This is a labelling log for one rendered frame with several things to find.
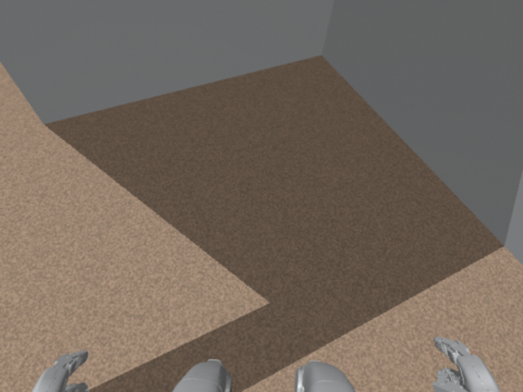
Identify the left robot hand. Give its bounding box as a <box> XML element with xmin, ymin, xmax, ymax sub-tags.
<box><xmin>32</xmin><ymin>350</ymin><xmax>89</xmax><ymax>392</ymax></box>

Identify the right robot hand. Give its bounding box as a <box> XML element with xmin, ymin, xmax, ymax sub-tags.
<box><xmin>432</xmin><ymin>336</ymin><xmax>501</xmax><ymax>392</ymax></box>

